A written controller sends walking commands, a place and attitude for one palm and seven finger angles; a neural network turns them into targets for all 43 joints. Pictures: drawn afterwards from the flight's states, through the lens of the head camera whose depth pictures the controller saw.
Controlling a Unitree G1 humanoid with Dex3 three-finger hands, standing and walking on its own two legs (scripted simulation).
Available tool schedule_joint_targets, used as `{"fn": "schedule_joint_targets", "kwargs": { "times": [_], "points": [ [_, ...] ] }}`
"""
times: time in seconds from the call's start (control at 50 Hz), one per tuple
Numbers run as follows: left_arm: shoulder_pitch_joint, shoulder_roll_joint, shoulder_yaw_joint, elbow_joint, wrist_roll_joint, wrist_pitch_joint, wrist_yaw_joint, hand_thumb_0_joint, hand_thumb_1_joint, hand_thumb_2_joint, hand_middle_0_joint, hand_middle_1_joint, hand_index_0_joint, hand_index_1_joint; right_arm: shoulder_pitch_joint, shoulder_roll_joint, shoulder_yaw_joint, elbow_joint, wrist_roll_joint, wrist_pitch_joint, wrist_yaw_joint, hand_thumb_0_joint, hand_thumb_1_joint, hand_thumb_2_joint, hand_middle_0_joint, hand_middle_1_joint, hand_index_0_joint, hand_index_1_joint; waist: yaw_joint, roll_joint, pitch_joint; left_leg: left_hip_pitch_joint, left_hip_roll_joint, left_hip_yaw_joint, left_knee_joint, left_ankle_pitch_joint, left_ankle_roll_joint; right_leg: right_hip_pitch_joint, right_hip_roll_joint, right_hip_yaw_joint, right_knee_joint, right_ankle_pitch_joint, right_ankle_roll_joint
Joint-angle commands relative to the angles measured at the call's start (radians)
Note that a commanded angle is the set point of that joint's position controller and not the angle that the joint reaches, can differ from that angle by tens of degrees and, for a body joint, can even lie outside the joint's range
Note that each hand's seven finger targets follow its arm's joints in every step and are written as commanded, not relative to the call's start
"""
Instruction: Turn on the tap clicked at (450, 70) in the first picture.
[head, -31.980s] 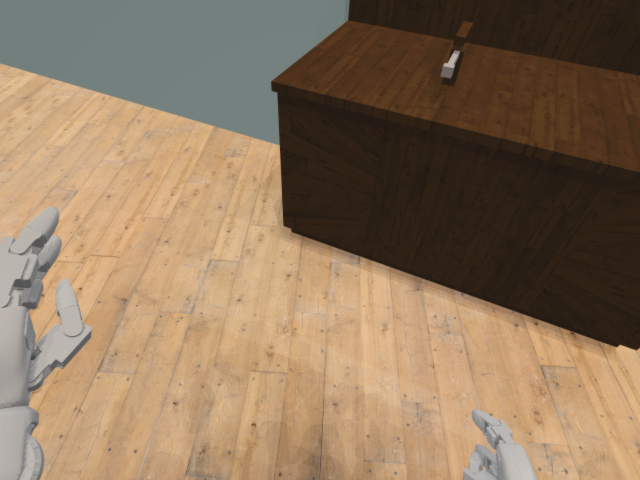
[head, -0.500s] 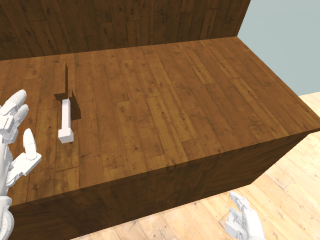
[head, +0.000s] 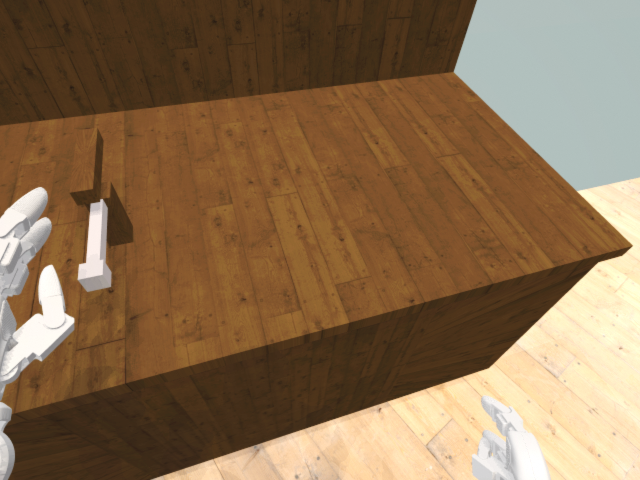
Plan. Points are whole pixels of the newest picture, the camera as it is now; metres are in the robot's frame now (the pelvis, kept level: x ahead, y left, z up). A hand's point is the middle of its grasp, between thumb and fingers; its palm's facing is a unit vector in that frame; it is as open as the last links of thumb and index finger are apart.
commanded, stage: come to a stop and stand still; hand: left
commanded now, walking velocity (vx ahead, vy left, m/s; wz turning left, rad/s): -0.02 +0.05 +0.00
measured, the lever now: (95, 275) +0.33 +0.31 +0.05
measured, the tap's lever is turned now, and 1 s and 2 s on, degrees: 0 0 0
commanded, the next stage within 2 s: look again from close up in 0.98 s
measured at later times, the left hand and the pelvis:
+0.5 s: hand out of the picture +0.21 +0.33 +0.15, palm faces +0.37 -0.85 -0.37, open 7.4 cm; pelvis -0.02 +0.07 +0.00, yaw -1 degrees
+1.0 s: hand out of the picture +0.21 +0.36 +0.16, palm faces +0.38 -0.85 -0.37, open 7.4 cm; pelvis -0.01 +0.11 +0.00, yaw +0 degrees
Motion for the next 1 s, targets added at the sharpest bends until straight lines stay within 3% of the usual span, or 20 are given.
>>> {"fn": "schedule_joint_targets", "kwargs": {
  "times": [0.0,0.04,0.06,0.08,0.1,0.12,0.16,0.22,0.26,0.3,0.32,0.4,0.48,0.54,0.62,0.7,0.72,0.8,0.9,0.98],
  "points": [
    [-0.033,0.173,0.132,-0.201,0.002,-0.067,0.045,0.0,0.9,0.9,-0.2,-0.3,-0.2,-0.3,-0.117,-0.102,-0.023,-0.156,0.01,-0.059,-0.007,0.0,-0.9,-0.9,0.2,0.3,0.2,0.3,0.014,0.061,-0.136,0.142,0.011,-0.037,-0.036,0.087,0.064,-0.01,-0.201,0.171,-0.141,0.237,0.095],
    [-0.054,0.157,0.113,-0.196,0.006,-0.068,0.048,0.0,0.9,0.9,-0.2,-0.3,-0.2,-0.3,-0.108,-0.107,-0.024,-0.153,0.006,-0.058,-0.005,0.0,-0.9,-0.9,0.2,0.3,0.2,0.3,0.012,0.031,-0.143,0.143,0.009,-0.04,-0.05,0.101,0.064,0.015,-0.199,0.162,-0.138,0.26,0.098],
    [-1.008,0.915,0.671,-0.361,0.152,-0.175,0.026,0.0,0.9,0.9,-0.2,-0.3,-0.2,-0.3,0.089,-0.14,-0.067,-0.073,-0.038,-0.141,-0.01,0.0,-0.9,-0.9,0.2,0.3,0.2,0.3,0.031,-0.133,0.03,0.077,-0.037,0.122,-0.062,0.111,0.038,-0.122,-0.142,0.125,-0.24,0.531,0.239],
    [-0.486,0.328,0.279,0.177,0.061,-0.126,-0.018,0.0,0.9,0.9,-0.2,-0.3,-0.2,-0.3,-0.039,-0.07,-0.031,-0.082,-0.023,-0.131,-0.012,0.0,-0.9,-0.9,0.2,0.3,0.2,0.3,0.034,-0.059,-0.153,0.106,-0.087,0.027,-0.079,0.228,0.061,0.025,-0.209,0.167,-0.102,0.468,0.105],
    [-0.282,0.151,0.157,0.139,0.029,-0.096,-0.009,0.0,0.9,0.9,-0.2,-0.3,-0.2,-0.3,-0.065,-0.118,-0.06,-0.141,0.007,-0.127,0.009,0.0,-0.9,-0.9,0.2,0.3,0.2,0.3,0.055,0.13,-0.203,0.223,-0.04,0.031,-0.065,0.302,0.053,0.039,-0.2,0.191,-0.025,0.531,0.078],
    [-0.269,0.138,0.109,0.082,0.037,-0.103,-0.018,0.0,0.9,0.9,-0.2,-0.3,-0.2,-0.3,-0.019,-0.133,-0.062,-0.138,0.004,-0.119,0.018,0.0,-0.9,-0.9,0.2,0.3,0.2,0.3,0.042,0.141,-0.24,0.206,-0.001,0.038,-0.024,0.327,0.066,0.042,-0.204,0.189,0.001,0.517,0.1],
    [-0.176,0.104,0.053,-0.048,0.035,-0.105,-0.015,0.0,0.9,0.9,-0.2,-0.3,-0.2,-0.3,-0.043,-0.126,-0.053,-0.162,0.012,-0.112,0.047,0.0,-0.9,-0.9,0.2,0.3,0.2,0.3,0.051,0.037,-0.234,0.163,0.001,0.025,-0.022,0.309,0.072,0.084,-0.198,0.165,-0.004,0.503,0.141],
    [-0.061,0.11,0.068,-0.099,0.038,-0.094,0.012,0.0,0.9,0.9,-0.2,-0.3,-0.2,-0.3,-0.083,-0.113,-0.035,-0.172,0.013,-0.107,0.055,0.0,-0.9,-0.9,0.2,0.3,0.2,0.3,0.053,-0.102,-0.201,0.164,-0.011,0.01,-0.047,0.216,0.068,0.051,-0.187,0.143,-0.068,0.37,0.127],
    [-0.069,0.166,0.131,-0.111,0.037,-0.101,0.022,0.0,0.9,0.9,-0.2,-0.3,-0.2,-0.3,-0.096,-0.11,-0.027,-0.171,0.001,-0.104,0.036,0.0,-0.9,-0.9,0.2,0.3,0.2,0.3,0.046,-0.119,-0.157,0.153,-0.02,-0.002,-0.073,0.098,0.059,-0.009,-0.192,0.157,-0.124,0.186,0.097],
    [-0.096,0.229,0.194,-0.16,0.039,-0.111,0.036,0.0,0.9,0.9,-0.2,-0.3,-0.2,-0.3,-0.122,-0.11,-0.016,-0.166,-0.005,-0.098,0.016,0.0,-0.9,-0.9,0.2,0.3,0.2,0.3,0.04,-0.031,-0.122,0.176,-0.018,-0.017,-0.116,0.039,0.058,-0.067,-0.188,0.167,-0.154,0.044,0.06],
    [-0.116,0.193,0.169,-0.149,0.036,-0.12,0.035,0.0,0.9,0.9,-0.2,-0.3,-0.2,-0.3,-0.115,-0.106,-0.013,-0.169,-0.01,-0.097,0.008,0.0,-0.9,-0.9,0.2,0.3,0.2,0.3,0.03,0.014,-0.11,0.155,-0.011,-0.034,-0.142,-0.006,0.063,-0.062,-0.18,0.148,-0.154,-0.005,0.055],
    [-0.206,0.188,0.153,-0.188,0.05,-0.139,0.04,0.0,0.9,0.9,-0.2,-0.3,-0.2,-0.3,-0.12,-0.1,-0.001,-0.168,-0.007,-0.117,-0.004,0.0,-0.9,-0.9,0.2,0.3,0.2,0.3,0.033,0.137,-0.092,0.129,0.029,-0.085,-0.239,-0.106,0.076,-0.018,-0.141,0.102,-0.112,0.001,0.056],
    [-0.234,0.114,0.072,-0.145,0.071,-0.139,0.037,0.0,0.9,0.9,-0.2,-0.3,-0.2,-0.3,-0.082,-0.107,-0.005,-0.158,-0.008,-0.142,0.005,0.0,-0.9,-0.9,0.2,0.3,0.2,0.3,0.032,0.133,-0.098,0.068,0.063,-0.128,-0.296,-0.211,0.085,0.049,-0.131,0.062,-0.05,0.017,0.063],
    [-0.222,0.095,0.045,-0.145,0.08,-0.136,0.039,0.0,0.9,0.9,-0.2,-0.3,-0.2,-0.3,-0.077,-0.107,-0.006,-0.153,-0.007,-0.15,0.015,0.0,-0.9,-0.9,0.2,0.3,0.2,0.3,0.031,0.107,-0.1,0.077,0.079,-0.148,-0.306,-0.181,0.082,0.048,-0.136,0.052,-0.038,0.039,0.066],
    [-0.194,0.087,0.043,-0.141,0.084,-0.136,0.041,0.0,0.9,0.9,-0.2,-0.3,-0.2,-0.3,-0.069,-0.11,-0.003,-0.139,-0.014,-0.142,0.021,0.0,-0.9,-0.9,0.2,0.3,0.2,0.3,0.027,0.092,-0.12,0.122,0.066,-0.139,-0.28,-0.027,0.052,0.038,-0.139,0.043,-0.061,0.081,0.063],
    [-0.188,0.156,0.111,-0.187,0.083,-0.141,0.051,0.0,0.9,0.9,-0.2,-0.3,-0.2,-0.3,-0.084,-0.103,-0.004,-0.142,-0.01,-0.134,0.02,0.0,-0.9,-0.9,0.2,0.3,0.2,0.3,0.03,0.118,-0.144,0.176,0.069,-0.135,-0.263,0.116,0.015,0.039,-0.145,0.032,-0.057,0.096,0.059],
    [-0.169,0.122,0.085,-0.164,0.074,-0.141,0.045,0.0,0.9,0.9,-0.2,-0.3,-0.2,-0.3,-0.073,-0.103,0.0,-0.143,-0.018,-0.127,0.02,0.0,-0.9,-0.9,0.2,0.3,0.2,0.3,0.028,0.096,-0.145,0.171,0.068,-0.14,-0.261,0.137,0.015,0.044,-0.143,0.027,-0.062,0.096,0.06],
    [-0.163,0.151,0.109,-0.219,0.072,-0.143,0.048,0.0,0.9,0.9,-0.2,-0.3,-0.2,-0.3,-0.081,-0.103,-0.006,-0.147,-0.01,-0.123,0.021,0.0,-0.9,-0.9,0.2,0.3,0.2,0.3,0.027,0.142,-0.17,0.241,0.069,-0.121,-0.238,0.285,-0.015,0.026,-0.148,0.018,-0.051,0.096,0.056],
    [-0.137,0.143,0.103,-0.206,0.067,-0.132,0.053,0.0,0.9,0.9,-0.2,-0.3,-0.2,-0.3,-0.082,-0.106,-0.009,-0.148,-0.007,-0.112,0.021,0.0,-0.9,-0.9,0.2,0.3,0.2,0.3,0.027,0.12,-0.165,0.239,0.073,-0.119,-0.233,0.311,-0.027,0.031,-0.154,0.011,-0.059,0.08,0.056],
    [-0.125,0.124,0.081,-0.167,0.06,-0.127,0.051,0.0,0.9,0.9,-0.2,-0.3,-0.2,-0.3,-0.073,-0.115,-0.016,-0.15,-0.006,-0.1,0.016,0.0,-0.9,-0.9,0.2,0.3,0.2,0.3,0.022,0.094,-0.145,0.181,0.065,-0.12,-0.257,0.155,-0.026,0.062,-0.164,0.025,-0.08,0.09,0.054]
  ]
}}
